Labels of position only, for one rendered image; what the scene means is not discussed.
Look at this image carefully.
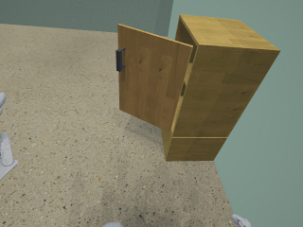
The robot right hand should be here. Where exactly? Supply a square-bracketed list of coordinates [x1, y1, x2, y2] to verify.
[231, 214, 252, 227]

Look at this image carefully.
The robot left hand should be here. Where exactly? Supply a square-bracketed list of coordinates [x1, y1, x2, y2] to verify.
[0, 92, 18, 181]

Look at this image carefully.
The cupboard door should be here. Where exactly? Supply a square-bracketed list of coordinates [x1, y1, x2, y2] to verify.
[117, 24, 193, 132]

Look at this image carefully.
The handle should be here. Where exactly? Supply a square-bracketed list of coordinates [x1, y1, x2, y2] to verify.
[116, 47, 126, 72]

